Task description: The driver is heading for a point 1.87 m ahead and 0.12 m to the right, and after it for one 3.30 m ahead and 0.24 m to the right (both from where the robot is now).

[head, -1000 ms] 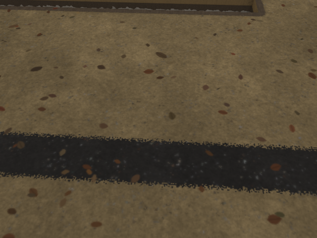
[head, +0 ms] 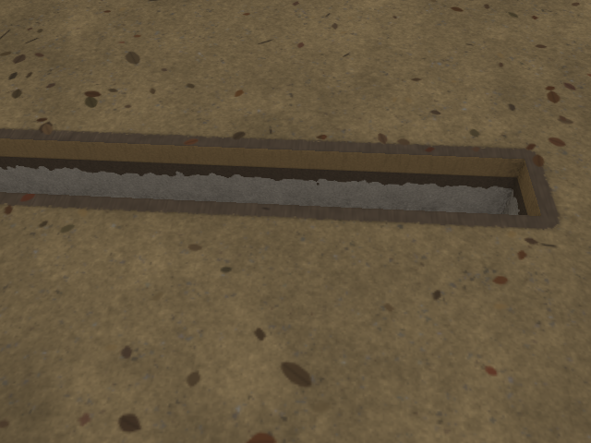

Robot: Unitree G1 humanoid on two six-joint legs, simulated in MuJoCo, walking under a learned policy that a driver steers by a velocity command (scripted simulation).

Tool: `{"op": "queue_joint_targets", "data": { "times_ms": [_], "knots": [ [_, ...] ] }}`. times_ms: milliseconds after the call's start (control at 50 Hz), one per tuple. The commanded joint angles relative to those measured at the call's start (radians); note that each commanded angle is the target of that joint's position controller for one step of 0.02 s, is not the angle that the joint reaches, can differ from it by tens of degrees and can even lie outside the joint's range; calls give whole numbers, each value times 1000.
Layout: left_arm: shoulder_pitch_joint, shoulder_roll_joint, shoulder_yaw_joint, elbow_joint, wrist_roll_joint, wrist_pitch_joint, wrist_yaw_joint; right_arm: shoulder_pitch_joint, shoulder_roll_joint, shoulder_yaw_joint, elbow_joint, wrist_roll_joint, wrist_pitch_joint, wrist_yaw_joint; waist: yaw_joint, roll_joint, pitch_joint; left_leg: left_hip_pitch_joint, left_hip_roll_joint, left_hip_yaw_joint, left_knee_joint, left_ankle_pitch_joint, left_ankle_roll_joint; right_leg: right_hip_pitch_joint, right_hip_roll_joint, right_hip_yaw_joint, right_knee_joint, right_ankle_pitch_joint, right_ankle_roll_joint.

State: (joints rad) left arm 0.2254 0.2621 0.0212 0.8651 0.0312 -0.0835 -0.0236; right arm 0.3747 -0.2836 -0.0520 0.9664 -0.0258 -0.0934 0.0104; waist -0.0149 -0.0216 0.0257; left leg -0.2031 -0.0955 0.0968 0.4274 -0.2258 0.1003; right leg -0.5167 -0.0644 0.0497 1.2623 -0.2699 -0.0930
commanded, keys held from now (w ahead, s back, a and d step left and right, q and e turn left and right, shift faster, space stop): w+shift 0.20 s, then shift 0.80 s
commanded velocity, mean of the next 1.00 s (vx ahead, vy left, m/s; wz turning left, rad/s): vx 0.43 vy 0.00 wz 0.00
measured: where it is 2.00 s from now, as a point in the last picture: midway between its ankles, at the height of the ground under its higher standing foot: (303, 350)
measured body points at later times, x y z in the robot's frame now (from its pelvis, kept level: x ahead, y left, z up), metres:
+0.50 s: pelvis +0.42 -0.04 +0.01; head +0.47 -0.04 +0.45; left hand +0.43 +0.22 -0.13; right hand +0.55 -0.29 -0.12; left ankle +0.47 +0.10 -0.67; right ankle +0.46 -0.11 -0.74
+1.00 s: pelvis +0.54 -0.01 +0.00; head +0.54 -0.01 +0.45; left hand +0.55 +0.23 -0.15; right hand +0.58 -0.24 -0.15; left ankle +0.63 +0.08 -0.74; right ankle +0.51 -0.12 -0.74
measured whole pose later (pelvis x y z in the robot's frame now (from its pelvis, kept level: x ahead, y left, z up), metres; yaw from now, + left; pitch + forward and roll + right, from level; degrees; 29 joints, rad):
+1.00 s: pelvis +0.54 -0.01 +0.00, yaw +0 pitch -1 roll +0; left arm 0.29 0.17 0.00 1.07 0.02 0.02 0.04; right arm 0.24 -0.18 0.00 1.01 -0.01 0.01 -0.03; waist -0.01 0.01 0.01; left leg -0.31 -0.03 0.04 0.40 -0.07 0.05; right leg -0.16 0.02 0.00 0.48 -0.29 -0.01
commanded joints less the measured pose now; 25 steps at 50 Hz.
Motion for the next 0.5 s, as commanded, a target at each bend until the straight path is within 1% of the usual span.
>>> {"op": "queue_joint_targets", "data": {
  "times_ms": [20,40,60,80,100,120,140,160,180,200,220,240,260,280,300,320,340,360,380,400,420,440,460,480,500],
  "knots": [
    [-38,18,-10,-89,18,18,-24,14,-46,-1,-28,18,-39,2,50,50,97,-38,257,-296,-358,-25,132,-183,-83,-13,-119,74,32],
    [-108,24,-15,-119,17,16,-27,29,-53,-2,-25,19,-43,5,40,49,123,-51,234,-247,-380,59,129,-196,-88,-42,-213,144,38],
    [-162,24,-20,-142,15,11,-31,32,-56,-2,-26,22,-47,9,34,42,136,-68,206,-196,-389,138,120,-169,-85,-64,-330,231,41],
    [-201,19,-27,-154,9,5,-36,35,-58,-2,-27,27,-51,12,29,28,139,-90,178,-146,-398,214,104,-98,-70,-91,-452,324,38],
    [-237,11,-34,-165,-1,1,-43,55,-76,-6,-24,35,-58,11,15,34,136,-107,183,-130,-434,272,96,-13,-50,-122,-546,406,29],
    [-270,14,-35,-172,-8,0,-46,83,-92,-8,-15,40,-63,10,0,34,141,-79,203,-127,-471,344,92,33,-32,-140,-598,473,19],
    [-292,25,-34,-178,-12,0,-43,103,-106,-9,-6,42,-64,8,-7,34,146,-3,221,-116,-483,424,85,32,-20,-147,-645,506,8],
    [-294,35,-32,-177,-16,3,-38,114,-117,-8,-1,41,-61,8,-10,36,128,100,223,-92,-462,544,74,12,-3,-158,-673,510,-2],
    [-305,49,-30,-187,-9,-2,-32,132,-131,-9,7,35,-57,5,-11,56,125,184,245,-81,-408,709,66,12,12,-166,-713,476,-19],
    [-295,69,-22,-186,0,-4,-24,143,-146,-10,15,26,-49,-1,0,75,89,272,259,-72,-337,913,55,33,51,-186,-723,404,-34],
    [-241,84,-15,-171,12,-8,-15,156,-158,-12,26,14,-36,-11,26,95,40,339,263,-65,-214,1094,39,84,100,-200,-730,331,-45],
    [-88,110,-2,-124,17,-16,-5,152,-172,-15,32,1,-21,-25,90,118,-43,343,261,-64,-14,1171,21,235,138,-188,-741,290,-56],
    [124,132,11,-52,22,-25,7,122,-180,-17,31,2,-8,-36,188,119,-136,289,237,-45,256,1121,-3,442,120,-162,-803,376,-72],
    [272,199,33,-12,41,-26,23,129,-131,-6,6,8,-9,-39,216,88,-251,98,186,-44,565,775,-12,691,-44,-24,-709,491,-90],
    [273,287,60,-14,46,-25,16,323,45,31,-5,88,-11,-27,96,-311,-501,-319,-24,-61,1147,-302,-82,1113,-462,525,-686,939,-316],
    [264,242,72,-24,-1,-8,5,261,-98,4,4,70,-13,-45,144,-47,-618,-370,4,-216,1208,-282,-53,1083,-396,541,-712,1041,-324],
    [180,188,55,-11,-10,-14,8,94,-80,6,-40,66,-17,-44,121,-48,-419,-440,68,-217,1126,-223,-55,935,-339,364,-749,1037,-278],
    [134,110,37,6,-10,-19,11,18,-57,16,-65,42,-22,-39,96,1,-224,-470,103,-186,1001,-197,-52,736,-285,267,-820,969,-218],
    [118,69,25,17,-10,-24,18,-34,-37,17,-76,22,-9,-31,73,-2,-130,-467,130,-197,915,-194,-55,616,-245,203,-871,913,-181],
    [112,41,15,32,-15,-24,25,-4,-25,18,-68,1,14,-20,32,6,-86,-366,128,-180,863,-173,-63,467,-221,152,-920,942,-163],
    [106,35,9,41,-17,-28,24,23,-1,20,-62,-5,34,-12,0,4,-82,-294,131,-176,796,-167,-72,383,-213,113,-953,944,-161],
    [92,44,8,46,-18,-35,20,36,16,23,-60,-5,47,-8,-24,-1,-76,-246,125,-162,735,-167,-80,314,-198,68,-974,971,-161],
    [67,65,9,46,-13,-40,15,32,29,26,-66,-5,54,-5,-48,-20,-80,-215,118,-148,656,-130,-83,268,-178,22,-984,1004,-157],
    [34,72,8,46,-8,-41,11,24,38,31,-71,-2,57,-6,-70,-38,-78,-171,119,-127,534,-71,-81,225,-140,-40,-985,1016,-137],
    [14,80,10,46,-9,-40,6,-5,41,37,-77,4,56,-7,-70,-68,-76,-125,114,-96,417,17,-78,194,-100,-93,-988,979,-115]
  ]
}}
Next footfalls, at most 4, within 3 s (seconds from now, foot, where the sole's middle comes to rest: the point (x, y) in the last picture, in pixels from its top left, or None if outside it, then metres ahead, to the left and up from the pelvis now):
0.28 right None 0.50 -0.12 -0.77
0.66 left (273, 373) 0.67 0.08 -0.77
0.92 right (362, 420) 0.55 -0.12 -0.77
1.80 left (259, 353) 0.73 0.11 -0.77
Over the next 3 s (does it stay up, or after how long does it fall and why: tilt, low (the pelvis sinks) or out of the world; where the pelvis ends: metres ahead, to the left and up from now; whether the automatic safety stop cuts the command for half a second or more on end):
stays up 1.69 0.08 0.00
